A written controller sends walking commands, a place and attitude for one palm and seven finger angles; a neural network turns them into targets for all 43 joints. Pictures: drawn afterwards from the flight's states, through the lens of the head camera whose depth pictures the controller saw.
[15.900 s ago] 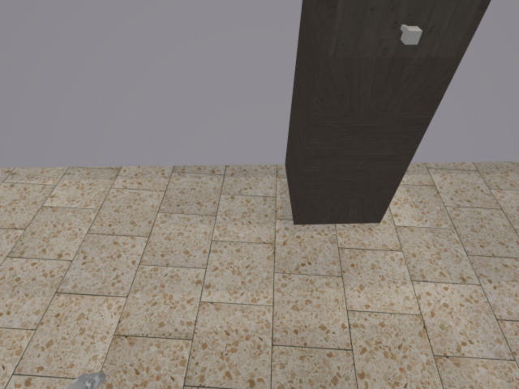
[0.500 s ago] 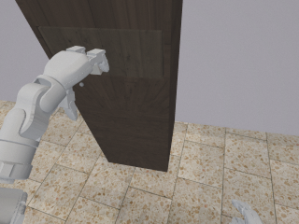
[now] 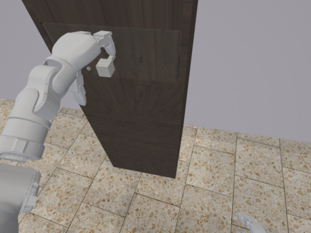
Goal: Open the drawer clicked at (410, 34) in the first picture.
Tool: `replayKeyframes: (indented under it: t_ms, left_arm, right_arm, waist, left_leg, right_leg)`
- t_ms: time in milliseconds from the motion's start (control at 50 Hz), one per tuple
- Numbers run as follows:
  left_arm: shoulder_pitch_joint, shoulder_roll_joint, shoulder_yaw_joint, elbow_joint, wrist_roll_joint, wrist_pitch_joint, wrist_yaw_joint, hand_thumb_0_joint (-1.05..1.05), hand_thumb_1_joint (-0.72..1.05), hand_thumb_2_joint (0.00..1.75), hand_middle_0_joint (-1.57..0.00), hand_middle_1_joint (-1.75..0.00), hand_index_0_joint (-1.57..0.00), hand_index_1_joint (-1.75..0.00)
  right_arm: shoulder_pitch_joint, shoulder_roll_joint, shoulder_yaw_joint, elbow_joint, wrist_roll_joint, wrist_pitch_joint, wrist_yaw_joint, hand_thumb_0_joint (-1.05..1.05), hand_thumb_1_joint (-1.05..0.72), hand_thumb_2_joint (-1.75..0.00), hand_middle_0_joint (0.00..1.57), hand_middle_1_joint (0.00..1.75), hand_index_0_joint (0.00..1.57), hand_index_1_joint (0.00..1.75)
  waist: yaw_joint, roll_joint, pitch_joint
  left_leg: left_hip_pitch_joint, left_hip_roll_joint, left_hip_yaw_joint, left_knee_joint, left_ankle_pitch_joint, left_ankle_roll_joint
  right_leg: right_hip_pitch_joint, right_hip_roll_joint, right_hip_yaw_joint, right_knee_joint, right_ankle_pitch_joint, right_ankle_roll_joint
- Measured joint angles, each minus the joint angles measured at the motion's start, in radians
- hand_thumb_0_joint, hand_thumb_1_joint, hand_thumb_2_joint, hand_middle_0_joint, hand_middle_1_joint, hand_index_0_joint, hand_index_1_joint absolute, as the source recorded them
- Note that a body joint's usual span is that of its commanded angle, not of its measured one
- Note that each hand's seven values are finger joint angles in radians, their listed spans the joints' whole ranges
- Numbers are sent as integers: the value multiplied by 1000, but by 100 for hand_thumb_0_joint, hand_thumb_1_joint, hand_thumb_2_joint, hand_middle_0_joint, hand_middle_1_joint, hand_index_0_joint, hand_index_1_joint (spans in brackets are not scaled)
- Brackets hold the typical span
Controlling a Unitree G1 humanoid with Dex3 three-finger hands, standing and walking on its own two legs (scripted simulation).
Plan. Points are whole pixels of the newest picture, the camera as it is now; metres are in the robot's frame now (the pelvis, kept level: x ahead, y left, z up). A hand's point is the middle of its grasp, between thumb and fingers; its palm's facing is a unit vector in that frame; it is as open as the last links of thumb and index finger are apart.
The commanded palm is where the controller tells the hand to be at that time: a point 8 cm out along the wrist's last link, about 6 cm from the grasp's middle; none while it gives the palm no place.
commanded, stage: move the hooked fingers above the handle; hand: left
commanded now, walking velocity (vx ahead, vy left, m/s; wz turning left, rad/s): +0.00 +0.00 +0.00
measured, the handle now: (108, 63) +0.52 +0.19 +0.15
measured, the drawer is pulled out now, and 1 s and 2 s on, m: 0.00 0.00 0.00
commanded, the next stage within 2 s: none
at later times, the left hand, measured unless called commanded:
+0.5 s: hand (108, 53) +0.49 +0.16 +0.20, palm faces +0.10 -0.05 -0.99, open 13.8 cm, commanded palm +0.45 +0.23 +0.27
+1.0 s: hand (99, 48) +0.47 +0.17 +0.23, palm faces +0.05 -0.06 -1.00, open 13.9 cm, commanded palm +0.46 +0.21 +0.27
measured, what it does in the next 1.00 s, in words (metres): stands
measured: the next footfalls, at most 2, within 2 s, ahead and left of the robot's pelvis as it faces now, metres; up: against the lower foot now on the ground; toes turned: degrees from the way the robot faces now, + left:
none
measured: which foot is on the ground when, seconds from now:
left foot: down 0.00-1.00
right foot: down 0.00-1.00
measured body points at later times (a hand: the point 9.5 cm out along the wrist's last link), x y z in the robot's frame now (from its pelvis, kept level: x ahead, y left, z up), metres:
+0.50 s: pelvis +0.00 +0.00 +0.00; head +0.07 -0.03 +0.44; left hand +0.48 +0.17 +0.26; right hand +0.08 -0.26 -0.14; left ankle -0.04 +0.07 -0.74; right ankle +0.00 -0.12 -0.74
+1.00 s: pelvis -0.01 +0.00 +0.00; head +0.04 -0.01 +0.45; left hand +0.46 +0.18 +0.28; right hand +0.14 -0.26 -0.11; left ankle -0.04 +0.07 -0.74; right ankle +0.00 -0.12 -0.74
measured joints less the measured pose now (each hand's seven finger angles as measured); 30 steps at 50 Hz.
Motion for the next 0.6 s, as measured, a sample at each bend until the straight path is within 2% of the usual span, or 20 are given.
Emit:
replayKeyframes:
  t_ms: [40,80,140,180,240,280,320,380,440,500,540,600]
  left_arm:
    - [-87,4,12,90,25,45,44,0,-48,30,-43,-126,-33,-120]
    - [-170,12,7,184,63,110,58,0,-48,30,-40,-124,-32,-120]
    - [-248,22,-34,288,117,204,19,0,-49,30,-37,-123,-32,-120]
    - [-252,21,-63,305,133,229,-34,0,-49,30,-35,-122,-31,-120]
    - [-218,-3,-95,274,106,190,-117,-1,-48,30,-33,-121,-31,-120]
    - [-184,-27,-90,239,70,120,-149,-1,-48,30,-33,-121,-31,-120]
    - [-139,-43,-53,193,39,35,-151,-1,-48,30,-33,-121,-32,-120]
    - [-97,-44,26,149,27,-67,-85,0,-48,30,-33,-120,-32,-120]
    - [-99,-25,60,158,40,-100,-7,0,-48,30,-42,-124,-32,-120]
    - [-113,-5,91,182,87,-40,89,0,-48,30,-45,-124,-32,-120]
    - [-125,21,113,206,101,-5,116,0,-48,30,-44,-124,-35,-122]
    - [-145,75,143,273,133,102,107,0,-48,30,-40,-123,-36,-123]
  right_arm:
    - [4,2,1,20,4,7,10,1,-91,-90,20,30,20,30]
    - [10,3,4,36,7,21,20,1,-91,-90,20,30,20,30]
    - [26,-1,2,45,13,49,27,1,-91,-90,20,30,20,30]
    - [40,-7,-3,43,15,67,26,1,-91,-90,20,30,21,30]
    - [60,-15,-10,38,16,80,13,1,-91,-90,20,30,21,30]
    - [66,-18,-14,33,14,79,-1,1,-91,-90,20,30,21,30]
    - [69,-20,-17,23,7,73,-14,1,-91,-90,20,30,21,30]
    - [76,-20,-23,3,-5,58,-24,1,-91,-90,20,30,20,30]
    - [72,-16,-23,4,-7,55,-19,1,-91,-90,20,30,20,30]
    - [54,-12,-10,21,-4,64,-5,1,-91,-90,19,30,20,30]
    - [39,-7,-1,34,-1,73,0,1,-91,-90,20,30,20,30]
    - [23,1,11,42,6,88,3,1,-91,-90,20,30,20,30]
  waist:
    - [2,-5,-5]
    - [-2,-9,-14]
    - [-17,-7,-26]
    - [-32,-3,-32]
    - [-54,-3,-31]
    - [-67,-6,-23]
    - [-79,-8,-16]
    - [-92,-5,-12]
    - [-83,2,-1]
    - [-64,8,8]
    - [-51,11,10]
    - [-42,14,-4]
  left_leg:
    - [-19,-1,-1,3,3,-1]
    - [-40,-1,-2,4,6,-1]
    - [-61,0,-2,6,7,1]
    - [-65,0,0,5,6,4]
    - [-55,-1,3,6,0,9]
    - [-44,0,9,7,-6,11]
    - [-33,3,21,5,-11,11]
    - [-29,9,39,2,-15,8]
    - [-32,17,52,-1,-13,4]
    - [-38,21,62,-12,-3,1]
    - [-40,22,65,-21,5,1]
    - [-44,24,63,-31,14,0]
  right_leg:
    - [-18,-1,-2,2,3,0]
    - [-38,-1,-2,1,6,-1]
    - [-56,0,-3,-5,12,0]
    - [-60,0,-1,-6,12,1]
    - [-53,-1,2,0,4,5]
    - [-46,1,9,4,-1,6]
    - [-40,6,21,4,-2,6]
    - [-42,14,40,3,0,6]
    - [-47,22,53,-6,10,5]
    - [-57,27,62,-16,23,3]
    - [-61,29,65,-22,32,1]
    - [-66,30,63,-28,38,-2]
